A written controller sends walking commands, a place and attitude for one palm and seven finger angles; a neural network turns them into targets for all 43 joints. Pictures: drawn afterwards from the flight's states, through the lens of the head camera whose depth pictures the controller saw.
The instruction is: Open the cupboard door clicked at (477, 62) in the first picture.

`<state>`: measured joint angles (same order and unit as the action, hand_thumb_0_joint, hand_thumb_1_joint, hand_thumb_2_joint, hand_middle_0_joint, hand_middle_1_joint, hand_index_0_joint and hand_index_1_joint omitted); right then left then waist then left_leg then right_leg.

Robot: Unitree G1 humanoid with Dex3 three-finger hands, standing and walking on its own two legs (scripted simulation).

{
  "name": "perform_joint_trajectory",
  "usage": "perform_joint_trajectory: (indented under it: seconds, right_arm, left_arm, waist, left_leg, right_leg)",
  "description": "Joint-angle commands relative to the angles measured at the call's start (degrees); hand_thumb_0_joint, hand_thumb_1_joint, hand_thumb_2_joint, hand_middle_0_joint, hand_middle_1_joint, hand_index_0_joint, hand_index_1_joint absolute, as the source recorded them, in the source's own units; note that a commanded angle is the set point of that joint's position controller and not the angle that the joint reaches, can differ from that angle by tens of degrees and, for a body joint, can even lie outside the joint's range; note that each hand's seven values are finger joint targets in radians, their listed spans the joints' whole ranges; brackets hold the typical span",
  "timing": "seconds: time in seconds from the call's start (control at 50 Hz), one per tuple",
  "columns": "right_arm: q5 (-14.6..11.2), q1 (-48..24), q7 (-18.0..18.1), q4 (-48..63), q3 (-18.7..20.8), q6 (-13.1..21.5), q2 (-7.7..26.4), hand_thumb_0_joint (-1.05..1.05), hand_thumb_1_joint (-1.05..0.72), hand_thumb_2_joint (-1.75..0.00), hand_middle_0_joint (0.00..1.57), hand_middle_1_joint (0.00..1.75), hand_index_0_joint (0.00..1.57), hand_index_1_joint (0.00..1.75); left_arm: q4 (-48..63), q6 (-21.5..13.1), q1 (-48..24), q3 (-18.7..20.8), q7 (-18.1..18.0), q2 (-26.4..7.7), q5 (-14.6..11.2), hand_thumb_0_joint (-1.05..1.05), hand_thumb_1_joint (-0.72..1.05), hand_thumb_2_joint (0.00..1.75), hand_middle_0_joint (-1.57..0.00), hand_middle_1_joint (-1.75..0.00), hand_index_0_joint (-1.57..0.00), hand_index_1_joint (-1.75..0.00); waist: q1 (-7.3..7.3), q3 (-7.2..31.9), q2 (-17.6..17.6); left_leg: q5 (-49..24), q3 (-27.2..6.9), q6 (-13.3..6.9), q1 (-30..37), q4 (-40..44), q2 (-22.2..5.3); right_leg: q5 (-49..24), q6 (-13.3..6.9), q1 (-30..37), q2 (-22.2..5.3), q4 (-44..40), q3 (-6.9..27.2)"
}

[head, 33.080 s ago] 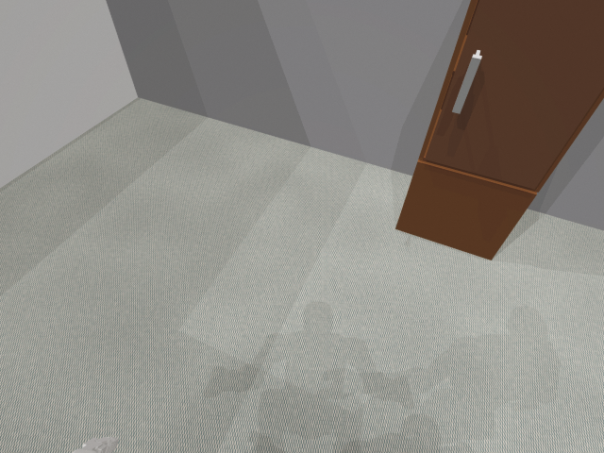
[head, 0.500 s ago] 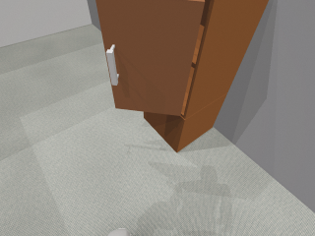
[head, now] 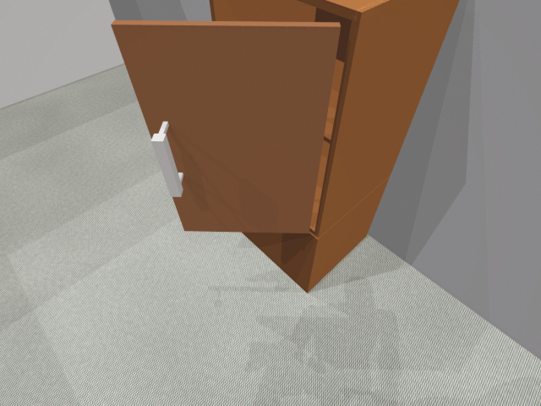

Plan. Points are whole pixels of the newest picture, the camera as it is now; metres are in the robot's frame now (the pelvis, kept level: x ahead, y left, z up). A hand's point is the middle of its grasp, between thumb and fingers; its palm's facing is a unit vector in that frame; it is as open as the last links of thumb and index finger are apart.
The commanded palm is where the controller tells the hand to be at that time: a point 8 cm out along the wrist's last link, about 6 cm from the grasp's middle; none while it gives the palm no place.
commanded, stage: come to a stop and stand still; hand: left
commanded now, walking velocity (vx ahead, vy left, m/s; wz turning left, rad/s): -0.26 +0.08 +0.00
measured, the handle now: (170, 160) +0.60 +0.24 -0.02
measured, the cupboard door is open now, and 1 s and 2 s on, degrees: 45 45 45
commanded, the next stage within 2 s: look again from close up in 0.94 s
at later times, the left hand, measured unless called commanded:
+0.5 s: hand out of the picture +0.02 +0.21 -0.17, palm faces +0.04 -0.97 -0.23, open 7.4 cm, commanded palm none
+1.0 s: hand out of the picture -0.03 +0.17 -0.17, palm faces +0.03 -0.99 -0.16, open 7.4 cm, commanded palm none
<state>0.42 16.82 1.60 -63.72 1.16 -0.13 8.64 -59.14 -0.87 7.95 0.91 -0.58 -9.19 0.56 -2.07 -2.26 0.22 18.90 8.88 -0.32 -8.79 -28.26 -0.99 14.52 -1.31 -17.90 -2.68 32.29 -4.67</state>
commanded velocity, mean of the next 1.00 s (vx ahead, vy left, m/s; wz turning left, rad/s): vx -0.03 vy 0.00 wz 0.00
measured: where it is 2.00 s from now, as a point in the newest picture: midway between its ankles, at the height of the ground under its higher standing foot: outside the picture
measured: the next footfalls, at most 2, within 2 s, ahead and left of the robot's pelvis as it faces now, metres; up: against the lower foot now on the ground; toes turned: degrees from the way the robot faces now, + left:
right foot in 0.44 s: -0.01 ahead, -0.11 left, +0.00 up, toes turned +0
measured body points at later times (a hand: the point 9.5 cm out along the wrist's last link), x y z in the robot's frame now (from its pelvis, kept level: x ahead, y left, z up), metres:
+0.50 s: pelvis -0.01 +0.01 +0.00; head +0.02 +0.02 +0.45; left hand +0.02 +0.26 -0.15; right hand +0.03 -0.22 -0.15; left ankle -0.03 +0.11 -0.73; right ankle -0.05 -0.11 -0.73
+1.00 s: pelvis -0.02 +0.00 +0.01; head -0.01 +0.01 +0.46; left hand -0.03 +0.22 -0.16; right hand -0.06 -0.22 -0.15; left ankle -0.03 +0.11 -0.73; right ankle -0.05 -0.11 -0.73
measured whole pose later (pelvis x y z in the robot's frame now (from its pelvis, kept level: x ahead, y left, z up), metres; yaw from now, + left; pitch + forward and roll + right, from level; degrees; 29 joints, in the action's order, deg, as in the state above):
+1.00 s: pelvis -0.02 +0.00 +0.01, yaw +0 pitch -1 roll +0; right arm 0.7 17.9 1.7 -66.8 0.5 -0.2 7.4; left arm -65.0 0.0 15.7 0.1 -1.5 -9.0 0.0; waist -0.6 -1.8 1.6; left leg 13.1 6.2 -0.5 -8.9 -22.5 -1.5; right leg 14.4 -0.3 -7.5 -0.2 22.4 -0.8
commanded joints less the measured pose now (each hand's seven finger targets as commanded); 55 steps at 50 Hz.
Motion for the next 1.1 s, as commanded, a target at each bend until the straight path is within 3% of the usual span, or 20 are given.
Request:
perform_joint_trajectory:
  seconds: [0.0,0.08,0.12,0.16,0.18,0.2,0.22,0.26,0.34,0.38,0.4,0.42,0.44,0.48,0.78,1.0,1.02,1.04,1.06,1.08]
  right_arm:
    - [-0.38,5.25,0.67,1.34,1.43,-0.55,5.52,0.0,-0.9,-0.9,0.2,0.3,0.2,0.3]
    - [-0.27,2.95,0.6,3.35,1.91,-1.6,4.44,0.0,-0.9,-0.9,0.2,0.3,0.2,0.3]
    - [-0.29,3.52,0.64,3.61,1.93,-1.76,4.24,0.0,-0.9,-0.9,0.2,0.3,0.2,0.3]
    - [0.3,4.95,0.65,3.59,2.28,-1.42,6.51,0.0,-0.9,-0.9,0.2,0.3,0.2,0.3]
    - [0.66,3.36,0.74,4.63,2.62,-1.37,8.57,0.0,-0.9,-0.9,0.2,0.3,0.2,0.3]
    - [0.95,1.63,1.01,5.14,2.47,-1.17,8.22,0.0,-0.9,-0.9,0.2,0.3,0.2,0.3]
    - [1.22,1.26,1.49,5.62,2.15,-0.89,8.16,0.0,-0.9,-0.9,0.2,0.3,0.2,0.3]
    - [1.44,-1.16,1.83,6.31,1.71,-0.25,8.33,0.0,-0.9,-0.9,0.2,0.3,0.2,0.3]
    - [0.93,-0.76,1.45,5.5,2.23,0.41,9.83,0.0,-0.9,-0.9,0.2,0.3,0.2,0.3]
    - [0.38,-0.9,1.24,4.98,2.37,0.44,9.81,0.0,-0.9,-0.9,0.2,0.3,0.2,0.3]
    - [0.02,-1.28,1.06,4.91,2.32,0.5,8.87,0.0,-0.9,-0.9,0.2,0.3,0.2,0.3]
    - [-0.32,-1.09,0.8,5.19,2.23,0.38,7.45,0.0,-0.9,-0.9,0.2,0.3,0.2,0.3]
    - [-0.37,-0.85,0.37,5.09,1.96,0.05,6.74,0.0,-0.9,-0.9,0.2,0.3,0.2,0.3]
    - [0.15,-0.94,0.34,4.26,1.75,0.2,6.86,0.0,-0.9,-0.9,0.2,0.3,0.2,0.3]
    - [0.38,0.67,0.12,-0.29,0.26,0.48,5.55,0.0,-0.9,-0.9,0.2,0.3,0.2,0.3]
    - [0.3,3.78,0.59,-1.64,0.0,1.0,4.19,0.0,-0.9,-0.9,0.2,0.3,0.2,0.3]
    - [-0.08,-2.73,-0.38,2.86,-0.33,2.2,6.28,0.0,-0.9,-0.9,0.2,0.3,0.2,0.3]
    - [0.19,1.65,-0.54,3.74,-0.44,1.46,2.97,0.0,-0.9,-0.9,0.2,0.3,0.2,0.3]
    - [0.3,4.02,-0.66,3.45,-0.33,1.54,3.93,0.0,-0.9,-0.9,0.2,0.3,0.2,0.3]
    - [0.43,4.34,-0.71,3.82,-0.3,1.95,4.53,0.0,-0.9,-0.9,0.2,0.3,0.2,0.3]
  left_arm:
    - [0.6,0.32,6.32,2.32,-1.83,-10.36,-0.21,0.0,0.9,0.9,-0.2,-0.3,-0.2,-0.3]
    - [1.34,0.94,5.6,3.49,-2.2,-11.33,0.1,0.0,0.9,0.9,-0.2,-0.3,-0.2,-0.3]
    - [2.06,1.31,3.55,3.74,-2.34,-10.85,0.13,0.0,0.9,0.9,-0.2,-0.3,-0.2,-0.3]
    - [3.25,1.65,2.34,3.46,-1.79,-9.05,-0.24,0.0,0.9,0.9,-0.2,-0.3,-0.2,-0.3]
    - [4.26,2.31,1.18,2.99,-1.5,-7.25,-0.31,0.0,0.9,0.9,-0.2,-0.3,-0.2,-0.3]
    - [4.57,2.98,-0.41,2.69,-1.54,-6.12,-0.11,0.0,0.9,0.9,-0.2,-0.3,-0.2,-0.3]
    - [4.58,3.58,0.03,2.8,-1.47,-6.07,-0.02,0.0,0.9,0.9,-0.2,-0.3,-0.2,-0.3]
    - [3.92,3.52,1.75,2.84,-1.16,-5.29,0.1,0.0,0.9,0.9,-0.2,-0.3,-0.2,-0.3]
    - [3.39,2.7,2.42,2.12,-0.71,-5.1,-0.05,0.0,0.9,0.9,-0.2,-0.3,-0.2,-0.3]
    - [2.19,2.19,5.19,2.06,-0.73,-5.77,-0.05,0.0,0.9,0.9,-0.2,-0.3,-0.2,-0.3]
    - [1.38,1.52,6.84,1.93,-0.91,-6.72,0.08,0.0,0.9,0.9,-0.2,-0.3,-0.2,-0.3]
    - [1.06,1.08,6.27,1.87,-1.14,-8.53,0.22,0.0,0.9,0.9,-0.2,-0.3,-0.2,-0.3]
    - [1.1,0.93,4.76,1.52,-1.02,-9.43,0.09,0.0,0.9,0.9,-0.2,-0.3,-0.2,-0.3]
    - [0.14,0.33,5.48,1.31,-1.13,-8.8,0.11,0.0,0.9,0.9,-0.2,-0.3,-0.2,-0.3]
    - [-3.59,0.14,9.16,0.1,-1.15,-6.16,-0.34,0.0,0.9,0.9,-0.2,-0.3,-0.2,-0.3]
    - [-4.64,-0.12,11.18,-0.12,-1.48,-4.45,-0.41,0.0,0.9,0.9,-0.2,-0.3,-0.2,-0.3]
    - [-5.66,-1.59,15.13,-1.0,-3.74,-5.24,0.95,0.0,0.9,0.9,-0.2,-0.3,-0.2,-0.3]
    - [-2.91,-2.0,12.23,-0.35,-3.34,-7.96,0.29,0.0,0.9,0.9,-0.2,-0.3,-0.2,-0.3]
    - [-1.85,-1.91,10.3,-0.6,-2.84,-7.12,0.17,0.0,0.9,0.9,-0.2,-0.3,-0.2,-0.3]
    - [-1.58,-1.79,10.92,-0.8,-2.57,-5.89,0.22,0.0,0.9,0.9,-0.2,-0.3,-0.2,-0.3]
  waist:
    - [2.06,7.78,7.39]
    - [3.24,7.28,8.23]
    - [2.28,7.21,7.54]
    - [1.62,8.79,-0.51]
    - [1.59,5.21,-9.55]
    - [1.34,0.74,-13.84]
    - [1.21,-0.93,-11.57]
    - [2.77,-0.4,-8.54]
    - [1.85,4.65,-8.58]
    - [2.68,5.56,-6.53]
    - [2.84,5.79,-3.7]
    - [1.55,4.08,0.5]
    - [0.61,2.36,1.9]
    - [0.73,4.19,4.45]
    - [1.87,-2.97,0.21]
    - [2.14,-1.68,0.32]
    - [3.96,-4.28,-4.09]
    - [0.24,0.17,-4.38]
    - [0.09,1.63,-4.13]
    - [0.51,2.31,-5.74]
  left_leg:
    - [-13.17,-3.85,2.18,-3.33,-2.02,-2.86]
    - [4.93,-4.02,2.79,-9.22,-6.89,-1.15]
    - [1.58,-5.18,2.38,-7.27,-2.16,-2.1]
    - [-23.42,-8.99,0.24,1.4,3.85,-7.71]
    - [-30.88,-14.51,-3.45,-0.66,7.78,-13.3]
    - [-34.34,-16.47,-7.23,-3.7,11.16,-16.22]
    - [-34.48,-17.65,-9.81,-6.18,11.72,-17.39]
    - [-41.57,-15.27,-10.6,-2.33,8.5,-16.01]
    - [-43.47,-12.46,-8.61,5.28,6.31,-13.78]
    - [-37.06,-11.65,-6.23,4.2,4.34,-11.71]
    - [-30.73,-10.67,-3.87,3.18,2.51,-9.02]
    - [-19.27,-8.68,-1.22,-0.34,2.49,-6.23]
    - [-10.24,-7.89,-0.02,-0.24,4.3,-4.51]
    - [-18.42,-7.45,-0.16,3.51,3.82,-4.71]
    - [-7.89,-8.27,-0.28,-0.17,10.08,-4.88]
    - [-11.35,-8.51,-0.51,0.09,9.87,-5.35]
    - [-16.7,-6.15,0.9,-4.48,-2.85,-5.8]
    - [-4.7,-7.75,0.43,-2.92,0.41,-4.01]
    - [-4.56,-8.61,-0.04,-3.43,2.25,-4.47]
    - [-8.79,-9.44,-0.8,-3.39,2.67,-5.26]
  right_leg:
    - [-51.16,-5.59,13.77,-12.35,-3.87,8.95]
    - [-54.69,-9.48,16.5,-15.98,-5.51,12.05]
    - [-48.73,-8.96,14.81,-14.93,-4.94,11.14]
    - [-29.87,-3.02,7.0,-7.94,-1.6,5.46]
    - [-12.26,0.29,2.57,-2.57,2.56,1.27]
    - [8.06,1.35,-0.22,0.82,10.22,1.47]
    - [15.15,1.14,-2.34,1.57,17.54,4.58]
    - [14.51,0.89,-4.42,1.14,19.99,6.5]
    - [9.24,1.47,0.53,0.85,6.0,3.53]
    - [-0.2,1.32,6.34,0.66,-4.31,3.67]
    - [-11.33,0.53,8.98,-0.73,-9.77,6.46]
    - [-18.15,-1.02,9.39,-4.96,-10.33,11.18]
    - [-15.58,-2.16,6.05,-7.84,-11.1,12.29]
    - [-22.92,-1.38,6.26,-5.34,-9.01,10.89]
    - [-3.44,-0.8,5.15,-3.39,-15.66,10.06]
    - [-6.89,-0.85,7.45,-3.16,-14.86,8.79]
    - [-27.01,-0.05,4.24,-6.7,-12.19,11.27]
    - [-16.39,-1.94,5.24,-7.3,-11.0,12.3]
    - [-3.95,-2.42,4.37,-4.75,-9.56,10.5]
    - [-2.73,-2.29,4.23,-2.97,-7.82,9.23]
